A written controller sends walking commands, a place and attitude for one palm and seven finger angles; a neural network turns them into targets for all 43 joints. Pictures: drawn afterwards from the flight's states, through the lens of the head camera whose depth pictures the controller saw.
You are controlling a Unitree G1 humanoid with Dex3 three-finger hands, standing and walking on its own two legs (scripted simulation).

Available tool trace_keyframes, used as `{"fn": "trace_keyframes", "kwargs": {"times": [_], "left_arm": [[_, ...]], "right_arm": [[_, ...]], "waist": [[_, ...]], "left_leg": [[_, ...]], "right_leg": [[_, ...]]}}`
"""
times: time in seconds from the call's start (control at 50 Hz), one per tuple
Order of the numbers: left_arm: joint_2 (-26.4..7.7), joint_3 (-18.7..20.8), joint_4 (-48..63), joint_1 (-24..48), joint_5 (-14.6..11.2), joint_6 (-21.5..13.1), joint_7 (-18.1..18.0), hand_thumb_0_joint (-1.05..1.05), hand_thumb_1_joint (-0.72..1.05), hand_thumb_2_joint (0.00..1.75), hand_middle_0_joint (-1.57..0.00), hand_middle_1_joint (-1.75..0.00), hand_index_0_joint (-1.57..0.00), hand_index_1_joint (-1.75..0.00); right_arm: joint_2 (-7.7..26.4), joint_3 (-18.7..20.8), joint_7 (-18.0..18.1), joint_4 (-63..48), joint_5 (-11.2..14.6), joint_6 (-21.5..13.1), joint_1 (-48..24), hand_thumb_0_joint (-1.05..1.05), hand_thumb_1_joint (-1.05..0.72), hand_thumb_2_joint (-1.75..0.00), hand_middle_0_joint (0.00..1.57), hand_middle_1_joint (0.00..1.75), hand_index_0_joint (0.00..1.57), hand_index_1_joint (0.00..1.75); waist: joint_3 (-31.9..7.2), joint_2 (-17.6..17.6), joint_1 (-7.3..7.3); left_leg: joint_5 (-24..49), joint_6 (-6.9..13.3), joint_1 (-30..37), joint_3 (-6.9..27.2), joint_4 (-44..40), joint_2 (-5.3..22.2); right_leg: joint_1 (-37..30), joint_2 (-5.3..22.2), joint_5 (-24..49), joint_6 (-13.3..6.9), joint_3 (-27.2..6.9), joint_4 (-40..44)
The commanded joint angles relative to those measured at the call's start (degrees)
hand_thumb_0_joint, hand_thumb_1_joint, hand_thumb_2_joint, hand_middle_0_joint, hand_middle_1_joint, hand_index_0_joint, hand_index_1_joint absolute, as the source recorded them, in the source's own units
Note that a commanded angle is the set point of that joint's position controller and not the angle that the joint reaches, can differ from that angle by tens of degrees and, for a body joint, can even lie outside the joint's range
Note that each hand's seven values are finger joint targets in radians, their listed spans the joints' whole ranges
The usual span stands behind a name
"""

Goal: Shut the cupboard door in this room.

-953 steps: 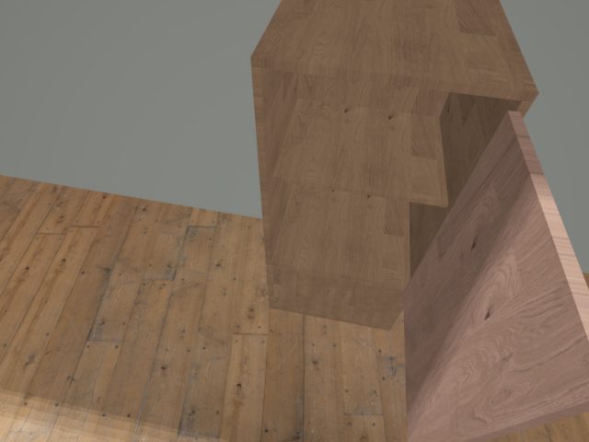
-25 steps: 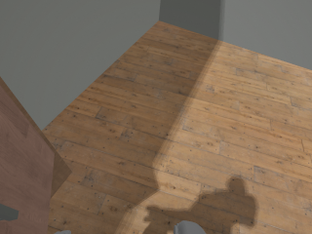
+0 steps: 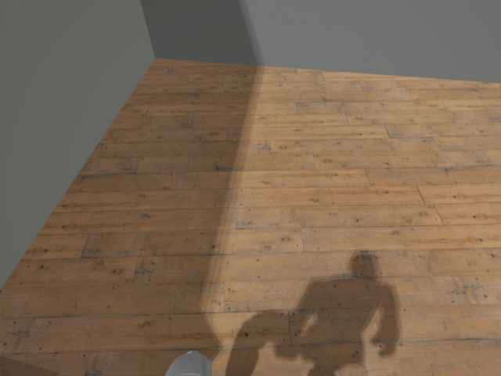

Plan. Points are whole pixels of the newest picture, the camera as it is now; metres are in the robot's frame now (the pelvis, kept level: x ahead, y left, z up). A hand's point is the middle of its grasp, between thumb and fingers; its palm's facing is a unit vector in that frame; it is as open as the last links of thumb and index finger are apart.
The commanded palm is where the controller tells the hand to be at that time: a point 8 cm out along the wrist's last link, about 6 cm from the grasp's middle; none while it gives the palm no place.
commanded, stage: walk to a spot facing it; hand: left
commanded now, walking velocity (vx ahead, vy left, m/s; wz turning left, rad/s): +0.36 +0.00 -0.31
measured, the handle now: out of the picture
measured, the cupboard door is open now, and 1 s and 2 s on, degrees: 39 39 39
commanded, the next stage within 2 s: turn to face it in 0.88 s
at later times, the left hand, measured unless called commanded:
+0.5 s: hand (172, 263) +0.36 +0.20 -0.16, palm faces -0.21 -0.96 -0.20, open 7.4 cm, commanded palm none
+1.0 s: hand (229, 207) +0.52 +0.08 -0.17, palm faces -0.23 -0.95 -0.22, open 7.2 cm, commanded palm none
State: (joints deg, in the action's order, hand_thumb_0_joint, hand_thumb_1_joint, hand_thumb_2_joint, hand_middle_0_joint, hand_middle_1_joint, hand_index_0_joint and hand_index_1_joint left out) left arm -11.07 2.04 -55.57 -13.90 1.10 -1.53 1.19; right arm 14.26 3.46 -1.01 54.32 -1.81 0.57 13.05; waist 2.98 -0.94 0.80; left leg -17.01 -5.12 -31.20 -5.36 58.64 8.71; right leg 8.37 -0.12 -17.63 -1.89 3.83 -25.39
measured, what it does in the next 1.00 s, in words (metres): walks ahead, turning right: left foot, then right foot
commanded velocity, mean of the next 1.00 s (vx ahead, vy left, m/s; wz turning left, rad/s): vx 0.32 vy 0.00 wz -0.15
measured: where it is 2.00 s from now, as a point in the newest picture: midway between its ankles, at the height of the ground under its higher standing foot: (291, 288)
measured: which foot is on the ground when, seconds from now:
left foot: up 0.00-0.18, down 0.20-0.64, up 0.66-1.00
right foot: down 0.00-0.20, up 0.22-0.62, down 0.64-1.00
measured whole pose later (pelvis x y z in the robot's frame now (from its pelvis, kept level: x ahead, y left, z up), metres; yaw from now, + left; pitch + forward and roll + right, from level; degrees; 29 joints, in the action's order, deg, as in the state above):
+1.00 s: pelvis +0.45 -0.09 +0.00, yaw -16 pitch +0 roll -1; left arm -10.8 1.9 -62.3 -15.2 0.9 -4.3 -0.4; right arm 9.8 2.4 -0.8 58.6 -1.4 -1.4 9.6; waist 0.9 -0.9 -0.4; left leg -11.9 -3.3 -31.6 -5.4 49.3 8.3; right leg 5.2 -1.6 -15.6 -3.9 10.0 -20.7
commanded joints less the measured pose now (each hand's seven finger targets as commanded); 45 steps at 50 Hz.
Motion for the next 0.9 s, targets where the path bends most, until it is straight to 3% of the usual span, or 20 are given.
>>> {"fn": "trace_keyframes", "kwargs": {"times": [0.0,0.08,0.12,0.14,0.16,0.18,0.2,0.26,0.32,0.42,0.52,0.56,0.6,0.62,0.64,0.66,0.7,0.74,0.76,0.88], "left_arm": [[-12.2,3.0,1.8,-1.2,0.2,-2.1,-0.7,0.0,0.9,0.9,-0.2,-0.3,-0.2,-0.3],[-12.3,3.3,0.3,-2.1,0.4,-1.9,-0.9,0.0,0.9,0.9,-0.2,-0.3,-0.2,-0.3],[-12.4,3.5,-0.1,-0.8,0.3,-1.8,-0.9,0.0,0.9,0.9,-0.2,-0.3,-0.2,-0.3],[-11.6,3.4,0.2,0.0,0.1,-1.9,-0.8,0.0,0.9,0.9,-0.2,-0.3,-0.2,-0.3],[-8.4,3.1,0.5,-2.3,-0.4,-1.7,-0.5,0.0,0.9,0.9,-0.2,-0.3,-0.2,-0.3],[-5.2,2.1,1.7,-4.1,-0.9,-1.9,0.1,0.0,0.9,0.9,-0.2,-0.3,-0.2,-0.3],[-6.2,2.2,1.8,-1.6,-0.2,-1.8,-0.3,0.0,0.9,0.9,-0.2,-0.3,-0.2,-0.3],[-5.0,2.4,1.4,3.7,0.7,-0.7,0.9,0.0,0.9,0.9,-0.2,-0.3,-0.2,-0.3],[-2.4,2.3,0.3,0.3,0.8,0.9,1.0,0.0,0.9,0.9,-0.2,-0.3,-0.2,-0.3],[-1.2,1.8,3.1,7.2,1.0,1.3,1.4,0.0,0.9,0.9,-0.2,-0.3,-0.2,-0.3],[-1.4,1.4,4.3,12.0,0.8,0.6,1.3,0.0,0.9,0.9,-0.2,-0.3,-0.2,-0.3],[-2.4,1.7,3.3,8.3,0.9,0.1,1.1,0.0,0.9,0.9,-0.2,-0.3,-0.2,-0.3],[-5.8,2.7,-1.7,-7.0,1.1,-0.9,0.5,0.0,0.9,0.9,-0.2,-0.3,-0.2,-0.3],[-11.7,4.0,-4.3,-14.6,1.3,-1.7,-0.3,0.0,0.9,0.9,-0.2,-0.3,-0.2,-0.3],[-17.1,5.0,-5.5,-17.7,0.4,-1.8,-0.9,0.0,0.9,0.9,-0.2,-0.3,-0.2,-0.3],[-17.7,5.3,-4.6,-13.7,-0.6,-1.8,-1.2,0.0,0.9,0.9,-0.2,-0.3,-0.2,-0.3],[-11.3,3.3,-2.1,-4.0,-0.8,-1.7,-1.3,0.0,0.9,0.9,-0.2,-0.3,-0.2,-0.3],[-7.7,2.1,-1.3,1.0,-0.3,-2.5,-1.4,0.0,0.9,0.9,-0.2,-0.3,-0.2,-0.3],[-7.0,1.9,-1.7,1.1,0.0,-2.7,-1.5,0.0,0.9,0.9,-0.2,-0.3,-0.2,-0.3],[-5.2,1.0,-3.9,-2.3,0.0,-3.8,-1.6,0.0,0.9,0.9,-0.2,-0.3,-0.2,-0.3]], "right_arm": [[3.4,0.5,-0.8,-6.0,0.4,-1.8,-4.7,0.0,-0.9,-0.9,0.2,0.3,0.2,0.3],[2.8,0.2,-0.9,-7.1,0.6,-3.1,-7.5,0.0,-0.9,-0.9,0.2,0.3,0.2,0.3],[3.9,0.6,-0.3,-5.5,0.5,-3.8,-2.6,0.0,-0.9,-0.9,0.2,0.3,0.2,0.3],[5.8,1.2,0.4,-3.1,0.1,-4.4,4.7,0.0,-0.9,-0.9,0.2,0.3,0.2,0.3],[11.3,2.5,1.1,-0.7,-0.7,-5.0,13.5,0.0,-0.9,-0.9,0.2,0.3,0.2,0.3],[16.2,3.2,1.4,0.2,-1.0,-4.8,18.5,0.0,-0.9,-0.9,0.2,0.3,0.2,0.3],[14.0,2.5,1.7,0.6,-0.4,-4.3,16.5,0.0,-0.9,-0.9,0.2,0.3,0.2,0.3],[5.6,0.5,1.7,-1.2,-0.5,-4.6,7.3,0.0,-0.9,-0.9,0.2,0.3,0.2,0.3],[3.6,0.2,1.9,0.1,0.0,-5.5,6.0,0.0,-0.9,-0.9,0.2,0.3,0.2,0.3],[3.0,0.8,1.7,3.1,0.1,-5.8,10.5,0.0,-0.9,-0.9,0.2,0.3,0.2,0.3],[4.0,1.3,1.3,5.4,-0.3,-5.2,12.1,0.0,-0.9,-0.9,0.2,0.3,0.2,0.3],[5.1,1.5,1.5,6.0,0.0,-5.0,11.8,0.0,-0.9,-0.9,0.2,0.3,0.2,0.3],[5.7,1.2,1.3,5.9,0.3,-4.9,10.1,0.0,-0.9,-0.9,0.2,0.3,0.2,0.3],[3.1,0.7,0.6,5.2,1.0,-4.9,11.0,0.0,-0.9,-0.9,0.2,0.3,0.2,0.3],[-0.9,-0.2,0.9,3.0,1.5,-4.7,11.3,0.0,-0.9,-0.9,0.2,0.3,0.2,0.3],[0.8,-0.3,1.1,3.4,1.8,-4.1,9.4,0.0,-0.9,-0.9,0.2,0.3,0.2,0.3],[0.7,0.2,1.2,3.6,0.9,-3.9,4.4,0.0,-0.9,-0.9,0.2,0.3,0.2,0.3],[-1.3,-0.4,1.1,5.3,0.2,-2.8,7.8,0.0,-0.9,-0.9,0.2,0.3,0.2,0.3],[-1.6,-0.4,1.0,5.9,0.1,-2.4,9.3,0.0,-0.9,-0.9,0.2,0.3,0.2,0.3],[-2.7,-0.7,0.2,3.9,0.5,-2.0,3.3,0.0,-0.9,-0.9,0.2,0.3,0.2,0.3]], "waist": [[1.5,8.3,-1.25],[1.1,8.3,-1.75],[-1.2,5.3,1.02],[-4.7,1.9,4.27],[-12.1,-9.4,7.06],[-14.5,-22.4,7.23],[-13.6,-17.9,6.96],[0.7,-5.7,2.77],[-1.2,-5.8,-0.28],[0.0,-4.5,0.74],[1.9,-5.8,1.65],[-0.2,-6.4,-0.65],[-9.1,-2.6,-8.03],[-14.7,8.0,-11.04],[-17.4,16.9,-9.53],[-18.1,14.6,-8.47],[-5.5,3.0,-4.96],[-2.0,3.6,-0.66],[-2.8,5.0,0.14],[-0.9,6.2,-0.21]], "left_leg": [[4.5,0.0,-3.2,0.6,-9.0,-0.5],[3.5,1.4,3.9,-0.1,-19.0,-2.4],[4.6,1.9,14.2,-1.6,-25.5,-4.5],[6.2,2.5,25.0,-1.9,-29.8,-5.0],[3.1,5.5,38.6,10.2,-33.4,5.0],[2.2,11.0,46.5,28.8,-40.5,19.6],[-4.4,12.0,42.0,31.8,-43.7,21.7],[-3.7,10.5,23.3,17.8,-47.2,16.1],[6.8,9.5,22.1,5.7,-47.0,12.1],[16.4,10.6,28.1,-2.3,-47.2,10.8],[23.4,9.8,29.1,-6.9,-44.3,10.7],[35.7,9.1,30.6,-8.6,-38.2,11.1],[41.3,6.2,27.5,-11.8,-18.8,7.9],[23.6,4.6,13.2,-12.0,-2.4,4.0],[-16.1,2.4,-2.4,-7.3,15.0,-4.7],[-14.3,3.3,-4.9,1.8,22.3,-2.5],[-2.6,3.5,-6.3,4.5,20.9,1.8],[0.7,2.8,0.0,3.5,13.9,2.8],[0.8,2.5,2.0,2.9,10.7,2.6],[4.6,1.5,-0.6,1.5,-3.5,1.0]], "right_leg": [[-0.7,13.2,6.7,-7.3,-12.8,14.0],[-1.2,13.7,11.7,-6.8,-13.7,10.7],[0.8,12.3,16.2,-5.5,-12.9,4.4],[3.9,8.9,22.2,-3.8,-10.2,-6.1],[12.0,3.1,14.0,-1.1,-6.4,-22.1],[26.4,-2.8,-15.0,1.0,-1.7,-39.2],[29.1,0.2,-14.4,0.1,-6.6,-47.1],[29.2,6.5,-2.4,1.0,-5.5,-48.6],[26.8,6.7,2.8,2.0,-4.1,-45.1],[31.5,7.7,7.5,3.2,-0.9,-31.8],[23.2,4.6,8.6,1.7,4.2,-13.7],[16.5,2.5,7.8,0.0,5.7,-10.5],[-3.8,-0.4,11.4,-1.4,7.5,-4.4],[-19.3,9.6,13.1,-4.1,-4.0,-3.1],[-27.3,24.5,22.1,-10.9,-27.7,1.2],[-22.7,26.1,15.4,-11.9,-30.9,5.9],[-6.9,21.3,8.5,-8.7,-21.7,8.7],[4.1,17.9,10.7,-6.6,-13.2,12.2],[5.4,16.9,12.4,-6.3,-10.3,12.7],[1.6,15.2,22.4,-6.7,-4.5,13.7]]}}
